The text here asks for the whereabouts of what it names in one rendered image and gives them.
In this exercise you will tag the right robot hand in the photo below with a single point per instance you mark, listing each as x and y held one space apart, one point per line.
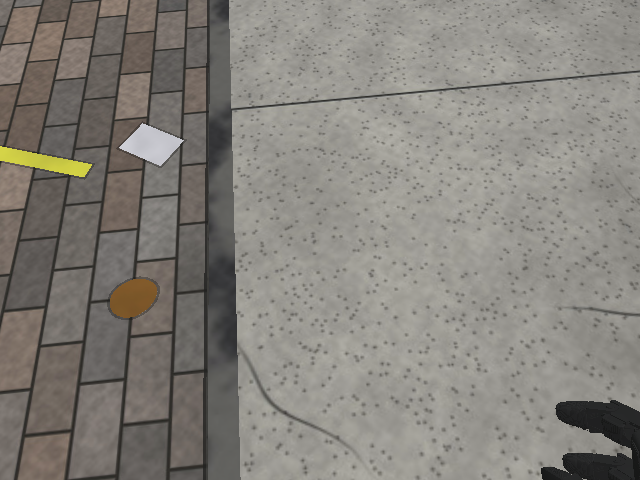
616 421

